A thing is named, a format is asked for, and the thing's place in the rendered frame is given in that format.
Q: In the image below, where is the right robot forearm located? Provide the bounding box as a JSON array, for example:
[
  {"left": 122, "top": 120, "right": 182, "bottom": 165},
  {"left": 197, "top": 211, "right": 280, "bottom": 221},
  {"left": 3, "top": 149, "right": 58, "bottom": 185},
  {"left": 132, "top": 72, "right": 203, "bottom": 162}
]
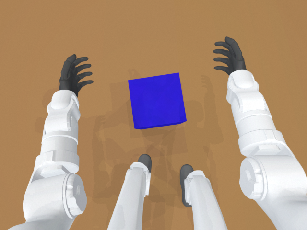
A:
[{"left": 226, "top": 70, "right": 307, "bottom": 182}]

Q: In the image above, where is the right robot hand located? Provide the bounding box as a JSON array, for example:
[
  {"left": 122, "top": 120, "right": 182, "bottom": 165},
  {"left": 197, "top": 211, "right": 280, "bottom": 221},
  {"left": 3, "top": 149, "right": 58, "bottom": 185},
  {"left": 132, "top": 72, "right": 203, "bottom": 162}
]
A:
[{"left": 213, "top": 36, "right": 247, "bottom": 75}]

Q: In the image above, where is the robot right foot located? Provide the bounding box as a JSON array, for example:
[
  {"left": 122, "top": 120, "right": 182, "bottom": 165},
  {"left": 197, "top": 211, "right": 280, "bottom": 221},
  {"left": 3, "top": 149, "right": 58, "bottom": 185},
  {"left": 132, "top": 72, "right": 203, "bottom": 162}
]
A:
[{"left": 180, "top": 164, "right": 194, "bottom": 207}]

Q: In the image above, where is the left robot forearm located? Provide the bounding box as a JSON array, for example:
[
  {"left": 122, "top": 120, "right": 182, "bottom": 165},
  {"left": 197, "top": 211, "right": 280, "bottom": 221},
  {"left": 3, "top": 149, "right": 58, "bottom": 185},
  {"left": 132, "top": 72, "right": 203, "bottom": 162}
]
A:
[{"left": 23, "top": 90, "right": 81, "bottom": 219}]

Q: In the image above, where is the robot left upper arm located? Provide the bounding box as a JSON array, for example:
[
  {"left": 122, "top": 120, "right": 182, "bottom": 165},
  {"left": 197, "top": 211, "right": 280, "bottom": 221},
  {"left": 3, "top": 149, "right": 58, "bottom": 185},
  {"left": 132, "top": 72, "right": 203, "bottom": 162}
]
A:
[{"left": 8, "top": 173, "right": 87, "bottom": 230}]

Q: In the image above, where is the right robot shin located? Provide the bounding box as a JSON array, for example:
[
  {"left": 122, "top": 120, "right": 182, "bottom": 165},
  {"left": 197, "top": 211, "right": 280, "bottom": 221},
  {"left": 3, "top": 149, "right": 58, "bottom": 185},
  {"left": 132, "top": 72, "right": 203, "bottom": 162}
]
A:
[{"left": 187, "top": 170, "right": 210, "bottom": 182}]

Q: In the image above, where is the left robot hand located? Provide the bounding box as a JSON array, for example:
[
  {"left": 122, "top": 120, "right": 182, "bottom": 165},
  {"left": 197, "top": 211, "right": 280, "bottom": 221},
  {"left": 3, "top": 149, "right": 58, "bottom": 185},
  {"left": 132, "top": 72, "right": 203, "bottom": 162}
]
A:
[{"left": 59, "top": 54, "right": 93, "bottom": 97}]

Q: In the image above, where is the carton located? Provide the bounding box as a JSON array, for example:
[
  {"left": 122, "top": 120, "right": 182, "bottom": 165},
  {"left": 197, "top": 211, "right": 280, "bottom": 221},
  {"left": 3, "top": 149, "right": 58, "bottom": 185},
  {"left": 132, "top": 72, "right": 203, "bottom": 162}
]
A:
[{"left": 128, "top": 73, "right": 187, "bottom": 129}]

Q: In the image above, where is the robot right upper arm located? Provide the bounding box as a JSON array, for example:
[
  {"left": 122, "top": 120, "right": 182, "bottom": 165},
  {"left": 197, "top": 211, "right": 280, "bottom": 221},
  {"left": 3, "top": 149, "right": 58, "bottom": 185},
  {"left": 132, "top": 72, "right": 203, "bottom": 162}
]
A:
[{"left": 239, "top": 155, "right": 307, "bottom": 230}]

